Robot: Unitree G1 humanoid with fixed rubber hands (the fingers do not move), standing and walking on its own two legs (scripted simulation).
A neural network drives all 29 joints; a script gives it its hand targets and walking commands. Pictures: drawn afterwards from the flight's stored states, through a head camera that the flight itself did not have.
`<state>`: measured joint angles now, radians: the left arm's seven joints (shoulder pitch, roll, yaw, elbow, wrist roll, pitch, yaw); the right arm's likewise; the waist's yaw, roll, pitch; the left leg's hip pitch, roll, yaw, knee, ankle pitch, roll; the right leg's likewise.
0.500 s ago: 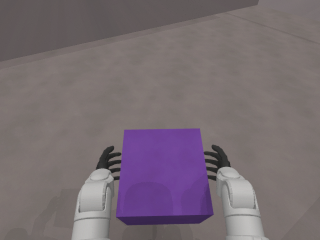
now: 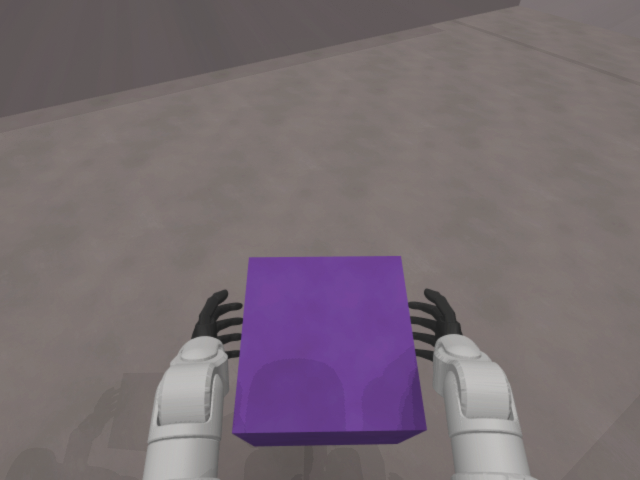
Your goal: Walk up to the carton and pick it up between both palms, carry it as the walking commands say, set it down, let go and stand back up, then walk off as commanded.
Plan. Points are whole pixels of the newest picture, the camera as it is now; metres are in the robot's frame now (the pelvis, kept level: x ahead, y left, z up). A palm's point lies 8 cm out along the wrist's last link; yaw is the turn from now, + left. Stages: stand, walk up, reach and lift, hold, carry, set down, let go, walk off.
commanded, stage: carry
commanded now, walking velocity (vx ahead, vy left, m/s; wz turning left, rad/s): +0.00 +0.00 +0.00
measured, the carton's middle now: (325, 353) +0.31 +0.00 -0.04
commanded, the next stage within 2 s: hold in 0.38 s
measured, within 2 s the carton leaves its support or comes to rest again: neither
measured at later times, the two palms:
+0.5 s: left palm (216, 351) +0.27 +0.14 +0.03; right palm (450, 348) +0.27 -0.16 +0.04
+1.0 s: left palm (219, 349) +0.29 +0.15 +0.01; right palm (444, 343) +0.30 -0.16 +0.01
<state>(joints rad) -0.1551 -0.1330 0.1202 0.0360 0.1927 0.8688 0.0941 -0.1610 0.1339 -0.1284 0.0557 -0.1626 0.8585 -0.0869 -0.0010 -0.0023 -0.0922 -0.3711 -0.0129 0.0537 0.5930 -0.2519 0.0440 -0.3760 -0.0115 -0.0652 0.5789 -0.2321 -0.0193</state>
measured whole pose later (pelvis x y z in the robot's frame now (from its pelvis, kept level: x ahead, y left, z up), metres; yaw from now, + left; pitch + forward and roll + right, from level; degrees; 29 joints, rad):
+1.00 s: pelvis +0.00 -0.03 +0.00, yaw +1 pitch -4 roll +1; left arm -0.40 -0.11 0.36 0.58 0.39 0.56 -0.08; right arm -0.37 0.19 -0.36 0.57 -0.31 0.56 -0.06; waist 0.04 -0.03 0.00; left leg -0.26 0.01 0.02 0.58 -0.25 0.01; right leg -0.27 0.03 -0.06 0.59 -0.25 -0.06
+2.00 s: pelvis -0.04 +0.00 -0.12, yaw +2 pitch +28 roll +0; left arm -0.66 -0.09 0.35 0.69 0.22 0.30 0.11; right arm -0.59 0.16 -0.43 0.60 -0.20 0.30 -0.20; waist -0.01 0.00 -0.18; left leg -1.33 -0.04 0.03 1.27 -0.43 0.04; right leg -1.33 0.03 0.01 1.27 -0.43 -0.01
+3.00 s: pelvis -0.06 +0.00 -0.26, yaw +0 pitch +41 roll -2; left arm -0.96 0.05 0.28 0.81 0.12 0.27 0.19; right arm -0.87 0.06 -0.37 0.69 -0.07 0.24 -0.29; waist 0.00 -0.01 -0.14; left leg -1.95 -0.07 -0.01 1.78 -0.54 0.03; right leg -1.94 0.07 -0.02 1.75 -0.52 0.00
